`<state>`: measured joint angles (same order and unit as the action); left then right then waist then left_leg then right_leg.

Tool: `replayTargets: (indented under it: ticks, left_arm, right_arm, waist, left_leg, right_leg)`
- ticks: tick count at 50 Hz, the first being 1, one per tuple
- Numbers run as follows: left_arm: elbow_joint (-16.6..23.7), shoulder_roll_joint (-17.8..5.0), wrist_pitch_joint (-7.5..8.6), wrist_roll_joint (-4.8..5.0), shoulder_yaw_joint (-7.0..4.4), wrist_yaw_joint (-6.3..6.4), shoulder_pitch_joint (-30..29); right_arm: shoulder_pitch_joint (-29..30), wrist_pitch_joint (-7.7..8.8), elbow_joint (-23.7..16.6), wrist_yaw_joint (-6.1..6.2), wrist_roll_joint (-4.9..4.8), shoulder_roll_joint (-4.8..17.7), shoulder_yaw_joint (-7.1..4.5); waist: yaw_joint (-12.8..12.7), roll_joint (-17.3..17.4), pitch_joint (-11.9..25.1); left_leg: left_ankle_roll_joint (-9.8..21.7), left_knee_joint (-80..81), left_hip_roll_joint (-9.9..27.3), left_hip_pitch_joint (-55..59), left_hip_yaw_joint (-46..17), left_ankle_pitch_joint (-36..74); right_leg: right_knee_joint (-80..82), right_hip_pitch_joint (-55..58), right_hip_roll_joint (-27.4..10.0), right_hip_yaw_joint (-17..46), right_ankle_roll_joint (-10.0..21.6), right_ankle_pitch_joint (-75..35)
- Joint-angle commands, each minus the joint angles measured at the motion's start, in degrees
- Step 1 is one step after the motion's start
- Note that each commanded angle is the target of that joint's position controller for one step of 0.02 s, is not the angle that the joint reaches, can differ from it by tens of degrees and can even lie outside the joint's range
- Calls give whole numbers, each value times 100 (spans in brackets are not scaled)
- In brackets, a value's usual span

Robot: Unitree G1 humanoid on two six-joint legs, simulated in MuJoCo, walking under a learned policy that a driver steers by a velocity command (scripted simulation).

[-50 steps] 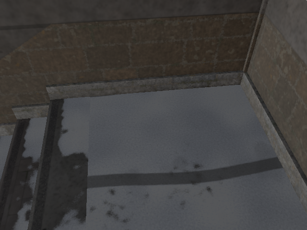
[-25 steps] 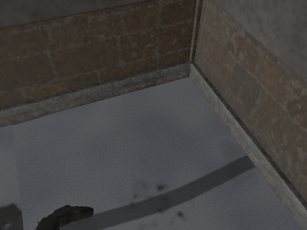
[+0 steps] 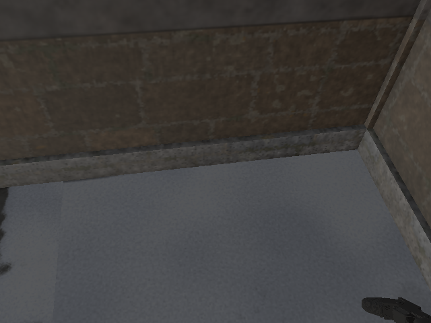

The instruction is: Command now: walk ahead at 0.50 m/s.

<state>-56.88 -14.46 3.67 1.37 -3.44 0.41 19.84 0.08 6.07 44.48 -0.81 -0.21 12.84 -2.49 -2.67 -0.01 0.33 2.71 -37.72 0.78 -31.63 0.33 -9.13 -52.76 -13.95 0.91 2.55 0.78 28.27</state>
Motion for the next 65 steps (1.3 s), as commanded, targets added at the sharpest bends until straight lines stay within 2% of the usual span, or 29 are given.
replayTargets:
  ticks: [1,3,6,12,17,20,22,24,25,26,27,28,29,30,31,33,34,36,38,42,43,44,45,46,47,48,51,61,65]
  left_arm:
    - [570,-605,236,64,-92,-20,-462]
    - [656,-525,192,-54,-159,114,-753]
    - [552,-262,70,-66,-168,112,-530]
    - [934,-64,81,-122,-126,72,-1870]
    - [1130,-167,131,1,-92,15,-2621]
    - [1271,-155,200,-56,-61,-87,-2900]
    - [1215,-335,230,-141,-117,-196,-2630]
    - [832,-527,228,-208,-209,-177,-1489]
    - [749,-884,265,-342,-261,-113,-802]
    - [764,-1149,243,-469,-252,-84,-545]
    - [708,-948,179,-375,-229,-43,-5]
    - [789,-764,144,-263,-163,-14,-467]
    - [518,-453,126,-448,-63,4,-600]
    - [879,-542,221,-258,-43,-34,-1370]
    - [854,-433,269,-199,20,-53,-1633]
    - [762,-237,261,-239,130,-79,-1934]
    - [801,-362,232,-259,110,-80,-2069]
    - [776,-660,132,-287,40,-27,-2078]
    - [694,-677,38,-261,47,30,-2023]
    - [583,-312,-49,-250,187,13,-1865]
    - [556,-249,-48,-221,215,19,-1681]
    - [545,-408,-64,-234,163,18,-1502]
    - [562,-351,-100,-238,168,45,-1302]
    - [455,-466,-126,-269,160,69,-1339]
    - [471,-490,-162,-231,148,92,-1441]
    - [412,-409,-221,-219,177,124,-1441]
    - [484,-552,-273,-390,169,81,-1586]
    - [418,-611,-260,-301,153,73,-1706]
    - [374,-701,-221,-284,147,87,-1720]
  right_arm:
    - [-1978,-28,225,41,-2,1036,-313]
    - [-1125,-1,95,19,65,743,-244]
    - [-1158,53,237,-8,45,536,-224]
    - [-1728,41,645,222,-81,754,-280]
    - [-2223,-1,1018,179,-141,815,-328]
    - [-2256,-118,1180,174,-81,829,-340]
    - [-2039,-171,1177,235,-41,989,-364]
    - [-1868,-165,1116,230,-58,790,-282]
    - [-1768,-62,980,227,26,778,-260]
    - [-2538,31,1050,175,-9,172,-37]
    - [-2740,110,1250,132,-128,638,-129]
    - [-2089,95,1124,127,-259,946,-222]
    - [-1977,74,1195,154,7,590,-166]
    - [-1570,-18,1094,215,-89,716,-220]
    - [-1589,-119,1034,250,-42,768,-248]
    - [-1727,-271,1073,272,32,350,-179]
    - [-1711,-330,1048,275,106,334,-162]
    - [-1440,-427,1001,286,106,389,-169]
    - [-1157,-529,938,323,131,461,-156]
    - [-530,-590,691,448,274,643,-130]
    - [-393,-545,591,478,307,697,-74]
    - [-354,-532,579,504,252,1022,-114]
    - [-234,-532,742,462,145,1097,-160]
    - [-265,-506,779,400,62,804,-116]
    - [-202,-476,804,361,108,671,-69]
    - [-128,-454,802,302,146,685,-49]
    - [-203,-297,1036,258,87,825,-81]
    - [68,-314,1169,247,93,793,-1]
    - [41,-304,1238,242,132,893,18]
  waist:
    - [980,1003,1007]
    - [514,535,347]
    - [206,554,453]
    - [415,320,79]
    - [708,535,-371]
    - [687,505,-478]
    - [478,665,-45]
    - [-29,347,634]
    - [-295,2,1334]
    - [-25,-1448,2181]
    - [-245,-1049,2786]
    - [-245,-727,2015]
    - [55,60,1240]
    - [146,-351,976]
    - [371,-349,929]
    - [624,-449,912]
    - [678,-633,890]
    - [571,-712,807]
    - [530,-691,681]
    - [540,-473,115]
    - [433,-192,191]
    - [251,145,179]
    - [65,685,221]
    - [195,565,156]
    - [200,552,141]
    - [191,547,58]
    - [192,466,117]
    - [229,45,502]
    - [273,-27,310]
  left_leg:
    - [1188,1996,1858,4253,-3435,-1539]
    - [1011,2210,1452,2666,-2343,20]
    - [952,2536,1180,2130,-1601,796]
    - [783,2831,1131,2356,-1012,1127]
    - [782,3035,1095,2751,-796,693]
    - [642,2480,1122,3397,-637,2037]
    - [477,1867,1134,3523,-614,3220]
    - [259,693,772,3033,-476,3938]
    - [91,-678,479,1756,-323,2272]
    - [-255,-2704,-376,-459,-80,-2400]
    - [-214,-3422,-374,-618,-861,-3096]
    - [-193,-3515,-50,-932,-749,-2576]
    - [-44,-2912,42,-349,-546,-1925]
    - [-298,-2895,394,-443,-448,-1919]
    - [-369,-2517,578,43,-515,-1705]
    - [-500,-1547,564,970,-409,-1567]
    - [-587,-1111,518,1325,-358,-1345]
    - [-647,-557,381,1670,-201,-714]
    - [-659,-229,335,1951,-192,-173]
    - [-469,1126,402,2285,-326,342]
    - [-383,1390,624,2448,-541,645]
    - [-247,1277,817,2486,-614,1034]
    - [-104,1311,664,1957,-559,146]
    - [-142,1524,560,1677,-543,-238]
    - [-225,1613,541,1627,-524,-197]
    - [-310,1593,478,1682,-469,56]
    - [-194,1620,432,1863,-475,200]
    - [-19,1586,449,2338,-489,1032]
    - [-59,1657,379,2222,-428,706]
  right_leg:
    - [-2312,-3795,-217,289,223,-425]
    - [-1529,-3129,-619,170,269,-1198]
    - [-828,-2416,-707,145,283,-1551]
    - [1122,-2667,-622,78,25,-3200]
    - [2050,-2465,-455,-170,76,-3433]
    - [2585,-2356,-376,-173,134,-3087]
    - [2720,-1614,-186,-254,260,-2802]
    - [3042,298,-6,-436,525,-3925]
    - [2374,2048,-924,424,898,-6030]
    - [2197,4172,-2505,2206,2012,-7567]
    - [2708,4094,-2599,2901,2142,-5994]
    - [2979,3396,-2237,2117,1829,-5316]
    - [3102,2261,-2015,1483,1478,-5517]
    - [3373,1679,-1830,1295,1501,-5674]
    - [3525,1125,-1764,1156,1404,-5616]
    - [3671,293,-1419,579,1262,-5366]
    - [3690,-17,-1293,351,1228,-5358]
    - [3823,-352,-1169,213,1177,-4477]
    - [4098,-624,-1138,313,1088,-2848]
    - [4058,-874,-783,327,542,-667]
    - [3889,-724,-726,344,323,-828]
    - [3640,-666,-497,239,193,-993]
    - [3635,-195,-311,-89,69,-1272]
    - [3453,194,-303,-134,19,-1442]
    - [3368,294,-315,-148,40,-1597]
    - [3340,261,-322,-129,80,-1758]
    - [3301,336,-382,-62,44,-2035]
    - [3166,564,-475,-90,58,-2371]
    - [3180,469,-480,-88,60,-2256]
